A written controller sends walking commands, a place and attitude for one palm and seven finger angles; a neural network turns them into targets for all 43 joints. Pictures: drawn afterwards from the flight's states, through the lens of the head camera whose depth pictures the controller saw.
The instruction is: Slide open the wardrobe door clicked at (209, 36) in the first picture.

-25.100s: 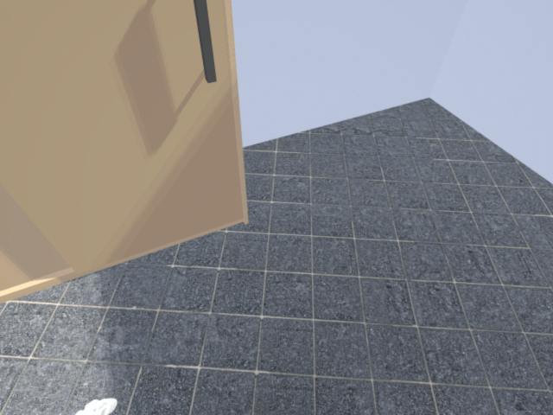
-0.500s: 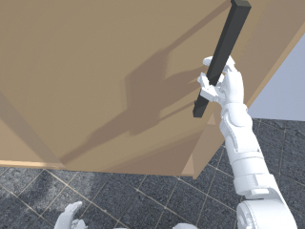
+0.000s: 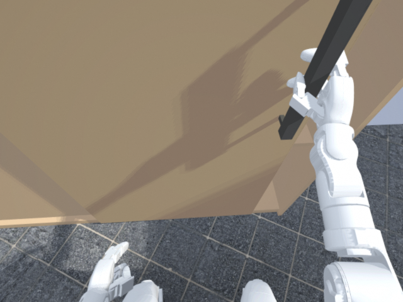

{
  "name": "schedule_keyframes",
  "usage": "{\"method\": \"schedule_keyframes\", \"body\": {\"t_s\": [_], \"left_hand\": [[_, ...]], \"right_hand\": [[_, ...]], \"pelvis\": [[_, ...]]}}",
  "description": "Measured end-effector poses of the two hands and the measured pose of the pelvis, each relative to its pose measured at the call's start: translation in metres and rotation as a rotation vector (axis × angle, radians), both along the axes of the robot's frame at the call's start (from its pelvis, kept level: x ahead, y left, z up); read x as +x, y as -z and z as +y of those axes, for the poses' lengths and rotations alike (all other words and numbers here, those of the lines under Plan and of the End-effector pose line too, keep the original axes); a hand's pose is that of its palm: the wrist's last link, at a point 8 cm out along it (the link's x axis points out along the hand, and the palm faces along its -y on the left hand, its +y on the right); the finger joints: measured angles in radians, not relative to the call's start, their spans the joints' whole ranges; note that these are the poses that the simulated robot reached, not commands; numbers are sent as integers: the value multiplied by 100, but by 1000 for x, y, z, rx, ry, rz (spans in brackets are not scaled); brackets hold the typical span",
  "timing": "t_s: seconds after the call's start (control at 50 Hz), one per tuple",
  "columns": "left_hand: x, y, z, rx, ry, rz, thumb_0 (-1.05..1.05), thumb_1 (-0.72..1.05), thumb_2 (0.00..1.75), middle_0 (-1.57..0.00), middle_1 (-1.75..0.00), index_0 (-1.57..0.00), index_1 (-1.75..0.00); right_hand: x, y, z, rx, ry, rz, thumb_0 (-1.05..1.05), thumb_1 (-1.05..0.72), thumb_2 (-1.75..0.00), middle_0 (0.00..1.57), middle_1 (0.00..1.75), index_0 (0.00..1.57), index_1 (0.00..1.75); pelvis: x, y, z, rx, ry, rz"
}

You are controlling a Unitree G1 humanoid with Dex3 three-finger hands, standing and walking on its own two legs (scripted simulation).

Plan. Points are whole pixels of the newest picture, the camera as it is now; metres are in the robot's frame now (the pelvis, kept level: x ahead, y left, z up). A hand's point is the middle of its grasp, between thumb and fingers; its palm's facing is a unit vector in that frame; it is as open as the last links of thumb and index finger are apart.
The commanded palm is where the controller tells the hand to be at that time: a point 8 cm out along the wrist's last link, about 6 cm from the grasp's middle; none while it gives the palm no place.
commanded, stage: step sideways, sliding the door along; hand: right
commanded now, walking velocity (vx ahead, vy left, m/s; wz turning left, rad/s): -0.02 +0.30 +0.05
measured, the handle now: (311, 69) +0.46 -0.20 +0.19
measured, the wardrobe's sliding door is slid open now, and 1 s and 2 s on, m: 0.14 0.51 0.62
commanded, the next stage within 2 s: stop walking and hold the door there in 1.72 s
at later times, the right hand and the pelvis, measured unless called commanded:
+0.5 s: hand (215, 98) +0.42 -0.03 +0.17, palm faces +0.28 +0.96 -0.10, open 6.5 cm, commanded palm +0.38 +0.00 +0.17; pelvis +0.04 +0.16 +0.01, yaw -4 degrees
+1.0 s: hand (79, 105) +0.40 +0.20 +0.16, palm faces +0.10 +0.99 -0.12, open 6.4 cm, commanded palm +0.38 +0.17 +0.17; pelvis +0.05 +0.31 +0.01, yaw +0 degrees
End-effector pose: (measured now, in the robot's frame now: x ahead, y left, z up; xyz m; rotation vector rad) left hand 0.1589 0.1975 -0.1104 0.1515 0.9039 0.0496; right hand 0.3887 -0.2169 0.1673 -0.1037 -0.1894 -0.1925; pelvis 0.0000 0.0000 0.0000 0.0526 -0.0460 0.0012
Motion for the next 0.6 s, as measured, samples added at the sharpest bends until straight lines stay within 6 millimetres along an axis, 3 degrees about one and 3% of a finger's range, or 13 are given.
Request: {"method": "schedule_keyframes", "body": {"t_s": [0.14,0.3,0.38,0.46,0.6], "left_hand": [[23,-5,56,121,8,-8,1,90,90,-20,-30,-20,-30],[44,-31,87,70,89,-1,1,90,90,-20,-30,-20,-30],[62,-29,104,21,118,-44,1,90,90,-20,-30,-20,-30],[85,-14,128,-53,129,-105,1,90,90,-20,-30,-20,-30],[102,-26,174,0,93,-116,1,90,90,-20,-30,-20,-30]], "right_hand": [[-3,1,28,26,10,-15,-3,-72,-83,41,140,19,139],[-4,2,70,37,-20,-19,-3,-73,-81,40,140,18,134],[-5,1,97,20,3,-16,-3,-73,-82,40,140,18,135],[-7,2,128,-16,60,-25,-5,-71,-84,42,140,17,134],[-10,0,187,27,54,-1,-4,-72,-82,43,140,18,134]], "pelvis": [[-2,-1,20,-18,54,15],[12,-20,74,9,30,15],[24,-19,109,11,28,11],[36,-6,149,-1,53,-4],[40,-27,174,-65,92,39]]}}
